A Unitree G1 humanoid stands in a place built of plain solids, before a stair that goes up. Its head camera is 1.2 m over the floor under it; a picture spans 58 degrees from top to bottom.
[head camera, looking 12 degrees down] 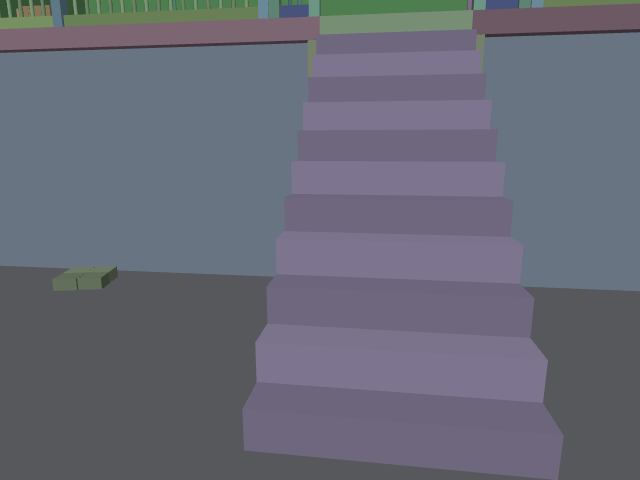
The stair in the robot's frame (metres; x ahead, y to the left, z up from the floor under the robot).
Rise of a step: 0.19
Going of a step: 0.21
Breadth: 1.20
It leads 8 degrees to the right of straight ahead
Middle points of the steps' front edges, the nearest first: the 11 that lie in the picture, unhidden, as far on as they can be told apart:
1.46 -0.29 0.19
1.67 -0.31 0.37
1.87 -0.34 0.56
2.08 -0.37 0.75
2.28 -0.40 0.94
2.49 -0.42 1.12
2.70 -0.45 1.31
2.90 -0.48 1.50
3.11 -0.51 1.68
3.31 -0.54 1.87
3.52 -0.56 2.06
